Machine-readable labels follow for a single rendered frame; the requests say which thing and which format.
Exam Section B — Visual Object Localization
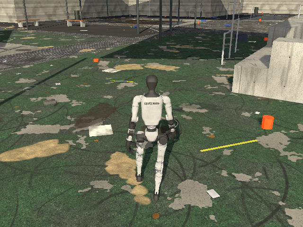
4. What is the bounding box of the robot foot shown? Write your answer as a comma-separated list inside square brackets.
[153, 189, 160, 201]
[135, 172, 142, 182]

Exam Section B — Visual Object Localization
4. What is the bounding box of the right robot hand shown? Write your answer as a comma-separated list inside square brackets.
[165, 130, 175, 140]

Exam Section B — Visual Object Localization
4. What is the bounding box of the right robot foot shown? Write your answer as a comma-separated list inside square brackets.
[153, 189, 160, 201]

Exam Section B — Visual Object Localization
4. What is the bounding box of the right robot upper arm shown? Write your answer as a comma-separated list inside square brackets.
[161, 95, 173, 121]

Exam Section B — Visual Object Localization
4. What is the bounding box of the left robot upper arm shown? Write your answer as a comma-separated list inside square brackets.
[131, 95, 142, 122]

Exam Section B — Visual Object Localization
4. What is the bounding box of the left robot foot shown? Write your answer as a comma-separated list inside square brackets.
[135, 172, 142, 182]

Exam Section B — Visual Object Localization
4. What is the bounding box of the right robot forearm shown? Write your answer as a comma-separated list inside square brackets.
[168, 114, 175, 132]

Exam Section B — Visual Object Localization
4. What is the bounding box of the left robot forearm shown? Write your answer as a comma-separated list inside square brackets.
[126, 115, 136, 141]

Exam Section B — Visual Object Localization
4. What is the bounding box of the left robot hand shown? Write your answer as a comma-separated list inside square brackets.
[125, 140, 137, 154]

